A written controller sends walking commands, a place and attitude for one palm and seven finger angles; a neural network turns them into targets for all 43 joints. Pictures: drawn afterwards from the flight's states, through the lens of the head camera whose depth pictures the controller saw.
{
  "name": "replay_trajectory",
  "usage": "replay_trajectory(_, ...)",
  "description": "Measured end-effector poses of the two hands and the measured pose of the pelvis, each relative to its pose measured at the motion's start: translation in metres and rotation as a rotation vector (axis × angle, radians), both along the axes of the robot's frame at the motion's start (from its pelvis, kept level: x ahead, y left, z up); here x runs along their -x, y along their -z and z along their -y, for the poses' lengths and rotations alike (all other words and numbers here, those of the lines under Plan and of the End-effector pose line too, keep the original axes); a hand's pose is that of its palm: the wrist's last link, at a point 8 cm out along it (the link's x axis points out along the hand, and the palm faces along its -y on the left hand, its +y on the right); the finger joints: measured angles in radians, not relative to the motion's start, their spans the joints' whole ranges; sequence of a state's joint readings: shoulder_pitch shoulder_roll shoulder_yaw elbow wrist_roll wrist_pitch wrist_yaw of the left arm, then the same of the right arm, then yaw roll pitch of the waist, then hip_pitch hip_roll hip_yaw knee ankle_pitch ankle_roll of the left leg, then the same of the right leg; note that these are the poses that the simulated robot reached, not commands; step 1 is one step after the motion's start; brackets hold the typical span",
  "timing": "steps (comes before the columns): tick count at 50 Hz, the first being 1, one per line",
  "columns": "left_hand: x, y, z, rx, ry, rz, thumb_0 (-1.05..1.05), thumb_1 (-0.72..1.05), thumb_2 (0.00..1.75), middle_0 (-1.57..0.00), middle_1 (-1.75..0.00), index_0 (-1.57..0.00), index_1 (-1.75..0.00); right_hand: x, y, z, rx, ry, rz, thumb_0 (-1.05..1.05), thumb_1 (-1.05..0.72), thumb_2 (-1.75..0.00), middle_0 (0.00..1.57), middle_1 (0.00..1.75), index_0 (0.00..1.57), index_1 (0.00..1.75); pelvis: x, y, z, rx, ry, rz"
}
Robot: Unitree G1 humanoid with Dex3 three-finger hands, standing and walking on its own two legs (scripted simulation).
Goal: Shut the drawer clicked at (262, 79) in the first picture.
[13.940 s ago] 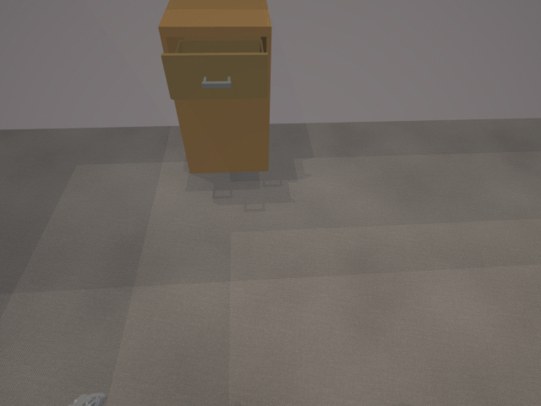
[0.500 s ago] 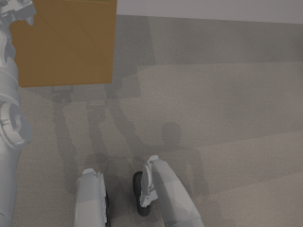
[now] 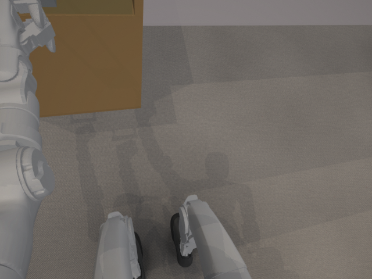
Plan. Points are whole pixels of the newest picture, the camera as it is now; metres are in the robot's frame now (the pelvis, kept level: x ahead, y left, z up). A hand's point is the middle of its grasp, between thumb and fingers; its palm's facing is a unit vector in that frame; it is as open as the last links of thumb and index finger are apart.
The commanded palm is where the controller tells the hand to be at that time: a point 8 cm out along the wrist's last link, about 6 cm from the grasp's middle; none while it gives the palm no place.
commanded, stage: pull the fist back off the drawer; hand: left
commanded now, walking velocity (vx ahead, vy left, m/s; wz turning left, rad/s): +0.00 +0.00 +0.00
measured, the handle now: out of the picture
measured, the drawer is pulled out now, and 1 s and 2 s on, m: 0.00 0.00 0.00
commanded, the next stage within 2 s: draw the hand back to the body in 0.16 s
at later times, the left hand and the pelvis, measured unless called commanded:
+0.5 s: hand (31, 52) +0.50 +0.18 +0.08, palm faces +0.02 -1.00 -0.06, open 3.3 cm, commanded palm +0.47 +0.22 +0.11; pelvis +0.06 +0.00 +0.07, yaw +2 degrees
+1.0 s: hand out of the picture +0.35 +0.22 +0.21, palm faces +0.24 -0.93 -0.28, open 3.2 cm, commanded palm +0.31 +0.26 +0.24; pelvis +0.08 -0.01 +0.15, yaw +5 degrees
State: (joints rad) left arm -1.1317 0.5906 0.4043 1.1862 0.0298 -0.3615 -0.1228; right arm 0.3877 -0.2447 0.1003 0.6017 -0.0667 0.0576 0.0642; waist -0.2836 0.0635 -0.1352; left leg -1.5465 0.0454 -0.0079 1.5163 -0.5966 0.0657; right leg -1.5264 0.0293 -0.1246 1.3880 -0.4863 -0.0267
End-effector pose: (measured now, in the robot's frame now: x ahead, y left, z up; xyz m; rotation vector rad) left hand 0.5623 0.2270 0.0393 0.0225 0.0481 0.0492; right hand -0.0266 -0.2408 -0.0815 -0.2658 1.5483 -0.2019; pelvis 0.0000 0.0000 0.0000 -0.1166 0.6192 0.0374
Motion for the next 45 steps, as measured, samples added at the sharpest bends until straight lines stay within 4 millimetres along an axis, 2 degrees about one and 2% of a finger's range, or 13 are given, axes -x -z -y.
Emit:
replay_trajectory(10,0.019,0.01,-0.013,-0.003,-0.017,-0.012,0.01,0.89,0.9,-1.4,-1.6,-1.39,-1.6,-0.057,-0.003,0.005,-0.016,-0.045,0.059,0.0,-0.91,-0.9,0.2,0.3,0.2,0.3,-0.022,-0.014,-0.003,-0.012,-0.008,0.011)
replay_trajectory(16,0.018,-0.005,-0.009,-0.005,0.004,0.049,0.02,0.9,0.9,-1.4,-1.6,-1.39,-1.6,-0.092,-0.005,0.014,0.003,-0.079,0.091,0.0,-0.91,-0.9,0.2,0.3,0.2,0.3,-0.033,-0.02,-0.002,-0.011,-0.024,0.012)
replay_trajectory(18,0.023,-0.014,-0.006,-0.017,0.02,0.068,0.02,0.9,0.9,-1.4,-1.6,-1.39,-1.6,-0.103,-0.009,0.014,-0.003,-0.068,0.111,0.0,-0.91,-0.9,0.2,0.3,0.2,0.3,-0.037,-0.027,-0.002,-0.013,-0.021,0.02)
replay_trajectory(23,0.063,-0.039,-0.004,-0.04,0.048,0.0,0.02,0.9,0.9,-1.39,-1.6,-1.39,-1.6,-0.136,-0.03,0.007,-0.066,-0.043,0.198,0.0,-0.91,-0.9,0.2,0.3,0.2,0.3,-0.051,-0.058,-0.001,-0.036,-0.007,0.077)
replay_trajectory(28,0.113,-0.071,-0.016,-0.025,-0.03,-0.04,0.02,0.9,0.9,-1.39,-1.6,-1.39,-1.6,-0.176,-0.06,-0.002,-0.103,-0.084,0.328,0.0,-0.91,-0.9,0.2,0.3,0.2,0.3,-0.063,-0.088,0.003,-0.061,-0.015,0.158)
replay_trajectory(32,0.14,-0.103,-0.025,-0.031,-0.07,0.038,0.02,0.9,0.9,-1.4,-1.6,-1.39,-1.6,-0.209,-0.08,-0.001,-0.096,-0.143,0.434,0.0,-0.91,-0.9,0.2,0.3,0.2,0.3,-0.069,-0.101,0.007,-0.071,-0.036,0.221)
replay_trajectory(35,0.154,-0.119,-0.025,-0.046,-0.032,0.057,0.02,0.9,0.9,-1.4,-1.6,-1.4,-1.6,-0.229,-0.092,0.002,-0.086,-0.174,0.503,0.0,-0.91,-0.9,0.2,0.3,0.2,0.3,-0.069,-0.106,0.008,-0.073,-0.051,0.265)
replay_trajectory(40,0.18,-0.13,-0.019,-0.057,0.025,-0.004,0.01,0.9,0.9,-1.4,-1.6,-1.4,-1.6,-0.251,-0.115,0.005,-0.073,-0.174,0.609,0.0,-0.91,-0.9,0.2,0.3,0.2,0.3,-0.069,-0.118,0.008,-0.086,-0.047,0.336)
replay_trajectory(45,0.216,-0.155,-0.022,-0.18,-0.088,-0.093,0.02,0.9,0.9,-1.4,-1.6,-1.39,-1.6,-0.266,-0.14,-0.003,-0.07,-0.141,0.692,0.01,-0.91,-0.9,0.2,0.3,0.2,0.3,-0.073,-0.138,0.007,-0.107,-0.034,0.415)
